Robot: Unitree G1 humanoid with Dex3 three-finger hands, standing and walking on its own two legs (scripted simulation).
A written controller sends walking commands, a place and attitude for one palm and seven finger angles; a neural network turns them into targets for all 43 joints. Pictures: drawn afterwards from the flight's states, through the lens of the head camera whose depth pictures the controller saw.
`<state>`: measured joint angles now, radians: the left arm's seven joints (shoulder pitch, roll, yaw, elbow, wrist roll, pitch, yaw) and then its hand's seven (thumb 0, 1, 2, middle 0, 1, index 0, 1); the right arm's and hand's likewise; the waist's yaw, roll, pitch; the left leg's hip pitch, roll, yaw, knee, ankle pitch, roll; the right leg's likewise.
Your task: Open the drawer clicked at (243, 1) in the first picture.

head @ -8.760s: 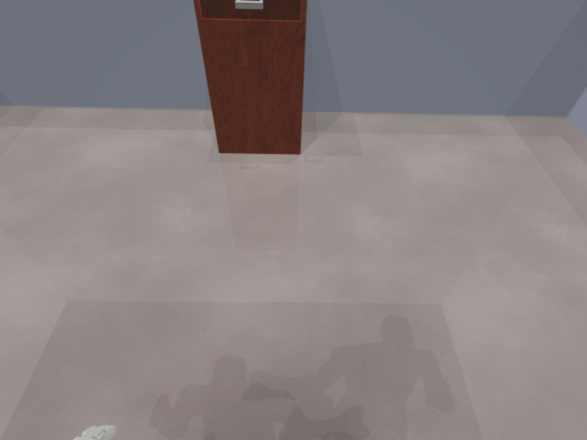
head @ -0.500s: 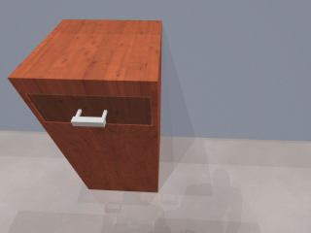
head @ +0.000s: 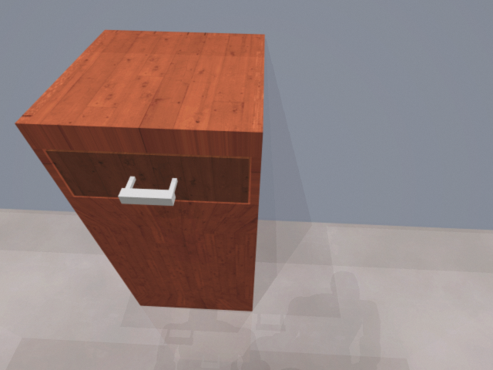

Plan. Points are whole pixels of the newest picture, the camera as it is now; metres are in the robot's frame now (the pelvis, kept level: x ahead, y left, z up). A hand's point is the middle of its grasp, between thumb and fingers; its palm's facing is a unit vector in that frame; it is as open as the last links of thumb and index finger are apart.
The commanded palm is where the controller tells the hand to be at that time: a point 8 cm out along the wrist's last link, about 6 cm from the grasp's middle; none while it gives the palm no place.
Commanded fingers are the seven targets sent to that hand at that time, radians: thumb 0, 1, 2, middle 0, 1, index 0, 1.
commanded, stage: look again from close up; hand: left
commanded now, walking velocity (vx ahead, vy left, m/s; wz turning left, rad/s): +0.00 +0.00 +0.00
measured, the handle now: (150, 189) +0.45 +0.23 +0.01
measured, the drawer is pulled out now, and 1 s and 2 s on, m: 0.00 0.00 0.00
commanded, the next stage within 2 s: shuffle to correct the standing spot in 0.28 s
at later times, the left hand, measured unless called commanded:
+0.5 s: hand out of the picture +0.01 +0.25 -0.17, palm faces -0.04 -0.98 -0.20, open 7.4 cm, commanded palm none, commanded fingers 0.00 0.90 0.90 -0.20 -0.30 -0.20 -0.30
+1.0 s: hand out of the picture -0.05 +0.21 -0.16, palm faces -0.02 -0.99 -0.15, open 7.4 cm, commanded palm none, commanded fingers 0.00 0.90 0.90 -0.20 -0.30 -0.20 -0.30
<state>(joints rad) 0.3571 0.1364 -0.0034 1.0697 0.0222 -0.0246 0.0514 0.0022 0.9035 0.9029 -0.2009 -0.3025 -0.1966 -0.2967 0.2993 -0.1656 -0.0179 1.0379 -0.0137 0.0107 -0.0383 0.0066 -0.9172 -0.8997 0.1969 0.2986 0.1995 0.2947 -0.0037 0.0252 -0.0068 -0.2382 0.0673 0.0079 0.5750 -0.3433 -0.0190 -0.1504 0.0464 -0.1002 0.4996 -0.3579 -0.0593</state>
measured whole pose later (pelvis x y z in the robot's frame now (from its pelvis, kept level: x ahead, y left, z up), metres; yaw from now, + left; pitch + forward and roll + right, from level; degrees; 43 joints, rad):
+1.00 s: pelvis -0.05 +0.05 +0.01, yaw -4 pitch +0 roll -1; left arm 0.35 0.11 0.01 1.05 0.03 0.00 0.02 0.00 0.90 0.90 -0.20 -0.30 -0.20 -0.30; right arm 0.29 -0.18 -0.03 1.06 -0.01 0.03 -0.01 0.01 -0.91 -0.90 0.20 0.30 0.20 0.29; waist 0.00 0.01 0.02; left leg -0.32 0.03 0.05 0.68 -0.35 0.00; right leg -0.14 -0.03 -0.05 0.41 -0.27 0.01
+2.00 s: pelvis -0.07 +0.07 +0.00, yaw -3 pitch -3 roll -1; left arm 0.32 0.18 -0.02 0.99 0.02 0.01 0.03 0.00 0.90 0.90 -0.20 -0.30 -0.20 -0.30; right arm 0.25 -0.18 0.00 1.00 -0.01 0.02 -0.01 0.00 -0.91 -0.90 0.20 0.30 0.20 0.30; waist -0.01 0.00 0.01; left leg -0.28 0.02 0.06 0.57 -0.25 0.02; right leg -0.18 -0.04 -0.04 0.54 -0.31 0.03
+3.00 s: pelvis -0.05 +0.05 -0.02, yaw -2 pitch +6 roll +0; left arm 0.34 0.38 -0.05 -0.10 1.00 0.04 0.29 0.00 0.13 0.58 -0.27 -0.79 -0.27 -0.79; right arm 0.11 -0.19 0.03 0.56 -0.05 0.10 0.00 0.01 -0.91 -0.90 0.20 0.30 0.21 0.30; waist 0.08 0.05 -0.08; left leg -0.52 0.00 0.01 0.76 -0.34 0.00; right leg -0.44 0.02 0.03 0.77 -0.44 -0.01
